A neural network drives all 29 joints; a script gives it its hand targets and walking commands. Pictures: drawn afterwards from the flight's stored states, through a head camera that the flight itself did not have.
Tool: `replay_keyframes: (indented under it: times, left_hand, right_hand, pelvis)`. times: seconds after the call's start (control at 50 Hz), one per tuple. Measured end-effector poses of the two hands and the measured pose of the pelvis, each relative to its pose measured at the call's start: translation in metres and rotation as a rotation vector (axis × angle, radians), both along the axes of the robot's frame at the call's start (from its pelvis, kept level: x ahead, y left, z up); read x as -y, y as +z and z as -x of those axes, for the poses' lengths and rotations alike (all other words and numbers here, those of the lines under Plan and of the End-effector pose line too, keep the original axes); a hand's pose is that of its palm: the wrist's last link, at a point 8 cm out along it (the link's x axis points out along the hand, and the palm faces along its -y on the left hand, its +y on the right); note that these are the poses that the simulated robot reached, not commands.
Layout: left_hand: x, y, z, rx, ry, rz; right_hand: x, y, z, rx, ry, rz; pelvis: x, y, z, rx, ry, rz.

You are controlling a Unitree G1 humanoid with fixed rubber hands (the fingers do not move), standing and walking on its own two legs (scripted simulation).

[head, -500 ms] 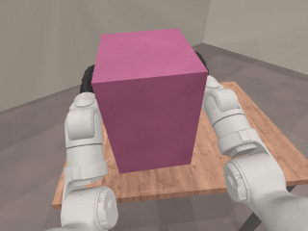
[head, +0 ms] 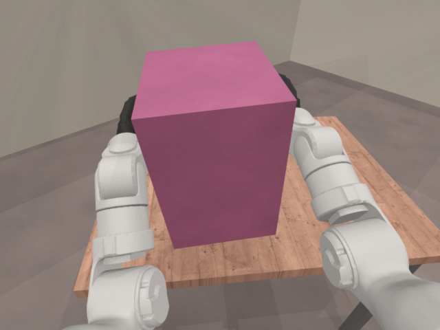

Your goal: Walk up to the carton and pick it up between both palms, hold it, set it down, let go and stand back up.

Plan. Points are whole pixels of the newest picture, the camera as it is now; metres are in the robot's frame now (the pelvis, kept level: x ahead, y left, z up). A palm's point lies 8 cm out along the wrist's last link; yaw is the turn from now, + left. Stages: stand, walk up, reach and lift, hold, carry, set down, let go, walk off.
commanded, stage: hold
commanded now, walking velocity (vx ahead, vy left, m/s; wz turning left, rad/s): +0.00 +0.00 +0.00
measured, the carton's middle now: (213, 147) +0.35 +0.01 +0.21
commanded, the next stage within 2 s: none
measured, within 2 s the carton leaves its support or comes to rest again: neither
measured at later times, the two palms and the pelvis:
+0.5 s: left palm (129, 136) +0.36 +0.14 +0.23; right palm (289, 114) +0.38 -0.13 +0.25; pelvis +0.00 +0.00 +0.00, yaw +0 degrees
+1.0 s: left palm (129, 137) +0.36 +0.15 +0.23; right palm (288, 114) +0.38 -0.13 +0.25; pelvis +0.00 +0.00 +0.00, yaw +0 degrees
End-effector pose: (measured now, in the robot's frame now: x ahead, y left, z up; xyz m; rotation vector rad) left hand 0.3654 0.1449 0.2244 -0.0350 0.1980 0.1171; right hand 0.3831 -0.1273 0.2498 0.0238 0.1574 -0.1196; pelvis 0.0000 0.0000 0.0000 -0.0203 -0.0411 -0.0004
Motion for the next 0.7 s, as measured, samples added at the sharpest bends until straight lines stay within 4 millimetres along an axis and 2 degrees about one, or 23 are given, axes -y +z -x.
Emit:
replay_keyframes:
  times: [0.08, 0.36, 0.7]
  left_hand:
    - [-0.001, -0.002, -0.002, -0.004, 0.001, 0.004]
    - [-0.001, 0.011, 0.002, 0.012, 0.017, -0.010]
    - [0.000, 0.008, 0.005, 0.012, 0.004, -0.007]
  right_hand:
    - [-0.001, -0.002, -0.003, -0.006, 0.001, 0.005]
    - [-0.001, 0.004, -0.001, 0.009, 0.012, -0.009]
    - [0.000, 0.005, 0.004, 0.005, 0.004, -0.004]
  pelvis:
    - [0.000, 0.000, -0.001, -0.002, 0.000, 0.000]
    - [0.000, 0.000, -0.004, -0.004, 0.000, 0.000]
    - [0.000, 0.000, 0.000, 0.001, 0.000, 0.000]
